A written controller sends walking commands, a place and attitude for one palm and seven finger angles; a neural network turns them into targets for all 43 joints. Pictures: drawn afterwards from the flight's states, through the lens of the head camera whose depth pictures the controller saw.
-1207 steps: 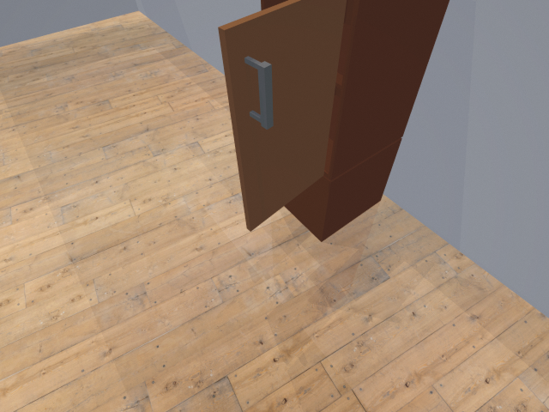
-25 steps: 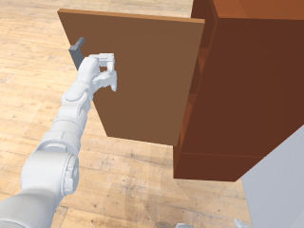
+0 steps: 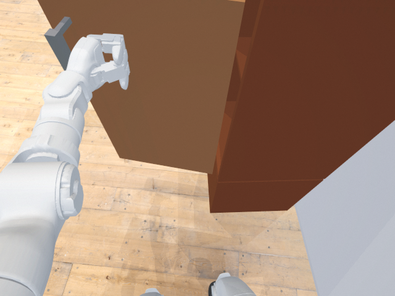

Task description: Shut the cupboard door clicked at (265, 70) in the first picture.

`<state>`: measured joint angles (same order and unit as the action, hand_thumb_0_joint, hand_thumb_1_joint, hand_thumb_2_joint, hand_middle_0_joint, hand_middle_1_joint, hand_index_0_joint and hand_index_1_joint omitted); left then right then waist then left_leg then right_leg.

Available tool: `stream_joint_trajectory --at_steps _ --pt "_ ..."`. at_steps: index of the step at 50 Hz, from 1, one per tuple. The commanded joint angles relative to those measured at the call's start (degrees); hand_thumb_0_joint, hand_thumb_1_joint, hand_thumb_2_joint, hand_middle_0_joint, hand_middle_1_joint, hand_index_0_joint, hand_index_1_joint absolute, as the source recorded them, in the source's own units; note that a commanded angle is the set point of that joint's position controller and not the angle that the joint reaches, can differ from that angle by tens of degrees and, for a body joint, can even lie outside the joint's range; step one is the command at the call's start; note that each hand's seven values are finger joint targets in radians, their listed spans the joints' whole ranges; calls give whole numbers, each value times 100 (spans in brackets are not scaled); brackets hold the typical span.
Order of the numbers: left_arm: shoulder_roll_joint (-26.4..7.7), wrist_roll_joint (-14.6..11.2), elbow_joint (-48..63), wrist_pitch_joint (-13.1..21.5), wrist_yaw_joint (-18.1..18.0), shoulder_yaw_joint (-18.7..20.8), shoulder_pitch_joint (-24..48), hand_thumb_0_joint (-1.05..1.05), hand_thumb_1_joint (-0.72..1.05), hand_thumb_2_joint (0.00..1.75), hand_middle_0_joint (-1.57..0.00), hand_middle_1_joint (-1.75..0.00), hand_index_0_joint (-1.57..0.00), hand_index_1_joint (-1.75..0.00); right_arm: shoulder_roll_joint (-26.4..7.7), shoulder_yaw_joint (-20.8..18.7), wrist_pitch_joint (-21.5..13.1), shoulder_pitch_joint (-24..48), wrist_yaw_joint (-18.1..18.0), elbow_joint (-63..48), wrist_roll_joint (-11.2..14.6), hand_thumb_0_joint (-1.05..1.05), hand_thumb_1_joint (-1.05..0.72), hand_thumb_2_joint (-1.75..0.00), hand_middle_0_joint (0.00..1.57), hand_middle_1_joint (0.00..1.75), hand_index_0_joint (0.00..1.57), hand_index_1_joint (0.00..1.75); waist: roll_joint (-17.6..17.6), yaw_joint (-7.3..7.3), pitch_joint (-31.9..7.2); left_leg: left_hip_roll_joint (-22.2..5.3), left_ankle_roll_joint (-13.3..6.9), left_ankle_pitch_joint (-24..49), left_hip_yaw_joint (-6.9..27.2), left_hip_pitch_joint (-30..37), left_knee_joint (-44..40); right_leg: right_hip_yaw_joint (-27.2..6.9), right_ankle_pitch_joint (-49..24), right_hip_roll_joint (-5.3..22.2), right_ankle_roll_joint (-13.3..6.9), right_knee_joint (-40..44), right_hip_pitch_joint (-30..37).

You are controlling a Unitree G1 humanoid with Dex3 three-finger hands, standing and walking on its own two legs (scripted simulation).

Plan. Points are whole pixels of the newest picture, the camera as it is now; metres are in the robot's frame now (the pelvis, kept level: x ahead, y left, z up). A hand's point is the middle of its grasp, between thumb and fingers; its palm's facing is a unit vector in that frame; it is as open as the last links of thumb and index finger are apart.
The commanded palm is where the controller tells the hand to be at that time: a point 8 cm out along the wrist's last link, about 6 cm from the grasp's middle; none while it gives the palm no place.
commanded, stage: push the door shut along its arc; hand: left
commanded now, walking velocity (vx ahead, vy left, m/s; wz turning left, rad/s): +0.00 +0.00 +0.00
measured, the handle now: (74, 59) +0.56 +0.17 +0.15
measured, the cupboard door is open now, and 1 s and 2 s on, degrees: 78 60 60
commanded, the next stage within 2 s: pull the fist back off the door in 0.40 s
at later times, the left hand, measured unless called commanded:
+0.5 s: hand (138, 59) +0.53 +0.05 +0.16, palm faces -0.43 -0.90 -0.02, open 3.5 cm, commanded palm +0.58 +0.08 +0.15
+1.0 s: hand (159, 55) +0.54 +0.01 +0.15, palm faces +0.03 -1.00 +0.05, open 3.2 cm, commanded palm +0.50 +0.07 +0.15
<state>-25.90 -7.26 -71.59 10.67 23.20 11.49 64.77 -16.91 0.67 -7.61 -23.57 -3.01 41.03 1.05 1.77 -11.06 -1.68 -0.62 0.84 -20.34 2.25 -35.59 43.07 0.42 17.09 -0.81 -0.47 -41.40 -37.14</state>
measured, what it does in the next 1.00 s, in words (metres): stands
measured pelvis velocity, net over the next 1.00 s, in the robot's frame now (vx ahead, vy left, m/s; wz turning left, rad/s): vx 0.02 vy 0.00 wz -0.03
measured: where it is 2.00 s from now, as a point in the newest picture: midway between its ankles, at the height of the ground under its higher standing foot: outside the picture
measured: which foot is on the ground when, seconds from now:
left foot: down 0.00-1.00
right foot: down 0.00-1.00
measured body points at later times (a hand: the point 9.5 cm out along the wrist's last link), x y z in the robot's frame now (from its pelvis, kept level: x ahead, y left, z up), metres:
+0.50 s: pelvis +0.00 +0.02 -0.01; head +0.11 +0.02 +0.43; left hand +0.55 +0.10 +0.16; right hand -0.03 -0.25 -0.12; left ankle +0.00 +0.13 -0.71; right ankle +0.03 -0.11 -0.71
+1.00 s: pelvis +0.02 +0.00 +0.00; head +0.09 -0.03 +0.45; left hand +0.53 +0.06 +0.15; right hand -0.02 -0.24 -0.13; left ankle +0.00 +0.13 -0.71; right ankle +0.03 -0.11 -0.71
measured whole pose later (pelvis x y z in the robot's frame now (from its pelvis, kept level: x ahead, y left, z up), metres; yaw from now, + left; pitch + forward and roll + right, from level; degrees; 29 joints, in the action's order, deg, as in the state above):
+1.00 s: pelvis +0.02 +0.00 +0.00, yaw -2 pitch +14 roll +0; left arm -9.1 -2.4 -69.1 13.4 -11.4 17.1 63.7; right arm -13.5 -0.2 -1.8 -27.2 2.7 39.7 -2.7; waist 4.0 -9.9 -5.4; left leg -1.4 0.9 -21.5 0.4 -34.3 41.5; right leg -1.4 18.0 -1.6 -0.5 -40.8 -37.1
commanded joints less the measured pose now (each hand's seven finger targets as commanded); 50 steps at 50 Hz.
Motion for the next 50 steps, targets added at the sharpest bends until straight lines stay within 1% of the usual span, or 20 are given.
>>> stream_joint_trajectory --at_steps 1,2,10,12,17,21,25,26,27,28,29,33,34,36,38,40,43,45,48,50 --pt "-601 -197 1197 304 59 -35 3631 0 90 90 -130 -150 -130 -150 -901 -293 -202 -773 -61 -242 -42 0 -90 -90 20 30 20 30 187 -437 -2501 160 -327 976 -113 1338 -326 -6 -1140 -78 -31 546 680" --pt "-703 -188 1160 312 62 14 3678 0 90 90 -130 -150 -130 -150 -927 -294 -205 -803 -69 -228 -44 0 -90 -90 20 30 20 30 82 -453 -2504 143 -326 979 -89 1316 -309 3 -1106 -79 -34 532 649" --pt "-66 -246 1102 305 22 -364 4255 0 90 90 -130 -150 -130 -150 -969 -295 -271 -842 -77 -57 -101 0 -90 -90 20 30 20 30 353 -651 -2514 82 -279 1174 106 1851 -211 193 -832 -131 -75 387 -236" --pt "-145 -205 1087 312 -11 -329 4358 0 90 90 -130 -150 -130 -150 -983 -303 -278 -893 -70 -18 -123 0 -90 -90 20 30 20 30 342 -655 -2536 74 -264 1169 146 1825 -197 214 -784 -130 -86 345 -282" --pt "335 -193 1055 305 -78 -628 4614 0 90 90 -130 -150 -130 -150 -979 -319 -295 -913 -55 106 -153 0 -90 -90 20 30 20 30 399 -747 -2576 63 -246 1305 224 2073 -125 287 -742 -151 -99 272 -638" --pt "324 -197 913 272 -95 -596 4702 0 90 90 -130 -150 -130 -150 -1001 -314 -294 -987 -78 178 -163 0 -90 -90 20 30 20 30 229 -799 -2623 76 -272 1389 228 2032 -81 310 -823 -174 -102 230 -657" --pt "238 -187 822 273 -49 -557 4817 0 90 90 -130 -150 -130 -150 -1013 -307 -297 -1001 -94 221 -177 0 -90 -90 20 30 20 30 365 -800 -2678 99 -271 1435 207 2056 -33 324 -856 -183 -117 197 -686" --pt "9 -561 687 106 -1299 700 5019 0 90 90 -130 -150 -130 -150 -780 -202 -307 -1135 -8 100 -145 0 -90 -90 20 30 20 30 559 -508 -2575 33 -130 1155 296 1346 -100 242 -773 -164 -35 339 -382" --pt "317 -381 651 23 -1944 485 4769 0 90 90 -130 -150 -130 -150 -758 -206 -301 -1204 121 97 -209 0 -90 -90 20 30 20 30 445 -578 -2598 24 -112 1015 262 1240 -184 257 -733 -178 24 321 -256" --pt "400 -304 757 41 -2302 478 4607 0 90 90 -130 -150 -130 -150 -737 -228 -288 -1214 202 47 -235 0 -90 -90 20 30 20 30 415 -519 -2605 26 -84 1135 332 1231 -216 343 -781 -178 14 252 -220" --pt "504 -199 713 78 -2648 554 4638 0 90 90 -130 -150 -130 -150 -747 -260 -269 -1253 293 57 -319 0 -90 -90 20 30 20 30 120 -583 -2642 21 -88 1259 319 1161 -141 362 -883 -174 55 234 -244" --pt "528 791 1289 722 -4137 622 4675 0 90 90 -130 -150 -130 -150 -621 -326 -182 -1418 682 -43 -664 0 -90 -90 20 30 20 30 485 -372 -3336 124 -21 2187 223 1285 296 413 -1365 -171 42 -81 -279" --pt "557 1091 1226 868 -4284 465 4467 0 90 90 -130 -150 -130 -150 -616 -351 -134 -1440 763 -20 -727 0 -90 -90 20 30 20 30 501 -382 -3449 106 -15 2280 169 1323 349 386 -1411 -154 51 -137 -350" --pt "417 1461 1282 1040 -4271 303 4184 0 90 90 -130 -150 -130 -150 -646 -420 15 -1526 843 -106 -751 0 -90 -90 20 30 20 30 392 -344 -3598 102 -44 2336 57 1315 327 335 -1581 -134 9 -167 -102" --pt "421 1529 1315 1045 -4030 117 3976 0 90 90 -130 -150 -130 -150 -665 -456 180 -1535 824 -246 -687 0 -90 -90 20 30 20 30 380 -266 -3726 148 -84 2333 -20 1362 209 274 -1850 -129 -37 -100 372" --pt "419 1339 1282 869 -3740 117 3767 0 90 90 -130 -150 -130 -150 -680 -474 331 -1422 766 -335 -563 0 -90 -90 20 30 20 30 207 -158 -3722 152 -115 2051 -100 1343 37 205 -1943 -135 -48 57 774" --pt "439 741 1149 508 -3449 399 3467 0 90 90 -130 -150 -130 -150 -664 -449 485 -1275 580 -446 -405 0 -90 -90 20 30 20 30 -480 -70 -3368 178 -192 1598 -224 1010 -267 143 -2052 -170 -8 358 1494" --pt "484 401 1476 496 -3389 563 3470 0 90 90 -130 -150 -130 -150 -628 -415 496 -1105 509 -495 -353 0 -90 -90 20 30 20 30 -621 -3 -3172 191 -221 1471 -303 953 -409 95 -2176 -187 16 503 1752" --pt "476 396 2034 912 -3469 645 2952 0 90 90 -130 -150 -130 -150 -513 -391 438 -962 485 -581 -335 0 -90 -90 20 30 20 30 -528 220 -2982 238 -250 1543 -403 921 -439 46 -2363 -175 8 505 2022" --pt "669 665 1963 1153 -3558 418 2450 0 90 90 -130 -150 -130 -150 -451 -379 397 -943 548 -511 -375 0 -90 -90 20 30 20 30 -444 220 -2602 226 -258 1559 -417 911 -418 79 -2331 -156 3 470 1727"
